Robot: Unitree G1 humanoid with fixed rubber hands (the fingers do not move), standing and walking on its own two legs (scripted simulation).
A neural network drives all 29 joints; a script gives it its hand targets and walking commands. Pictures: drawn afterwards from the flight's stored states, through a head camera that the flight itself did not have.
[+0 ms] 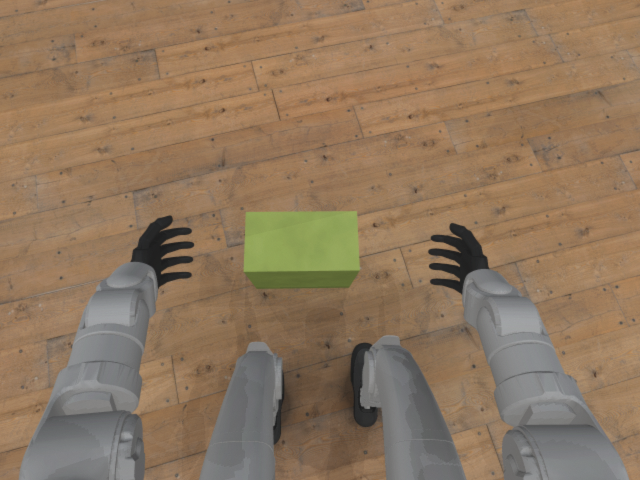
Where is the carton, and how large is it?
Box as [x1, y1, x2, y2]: [244, 211, 359, 288]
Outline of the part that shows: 356,211 246,212 244,272 256,288 348,287 359,270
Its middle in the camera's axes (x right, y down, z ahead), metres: -0.04 +0.03 +1.00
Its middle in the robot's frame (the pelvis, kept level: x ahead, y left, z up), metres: +0.49 +0.04 -0.56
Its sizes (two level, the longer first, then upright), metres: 0.260 0.142 0.235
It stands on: the floor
